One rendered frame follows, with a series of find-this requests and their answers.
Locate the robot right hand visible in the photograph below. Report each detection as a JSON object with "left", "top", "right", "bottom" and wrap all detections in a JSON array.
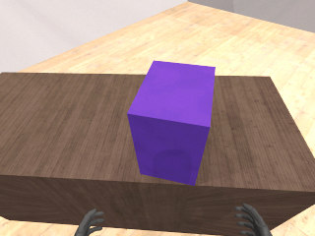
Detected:
[{"left": 234, "top": 203, "right": 273, "bottom": 236}]

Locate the robot left hand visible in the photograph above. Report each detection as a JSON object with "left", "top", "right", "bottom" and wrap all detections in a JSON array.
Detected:
[{"left": 74, "top": 208, "right": 104, "bottom": 236}]

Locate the pedestal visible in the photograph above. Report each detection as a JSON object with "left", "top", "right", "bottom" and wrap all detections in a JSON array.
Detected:
[{"left": 0, "top": 72, "right": 315, "bottom": 236}]

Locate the carton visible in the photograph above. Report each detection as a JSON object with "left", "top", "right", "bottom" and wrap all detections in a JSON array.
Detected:
[{"left": 127, "top": 60, "right": 216, "bottom": 186}]

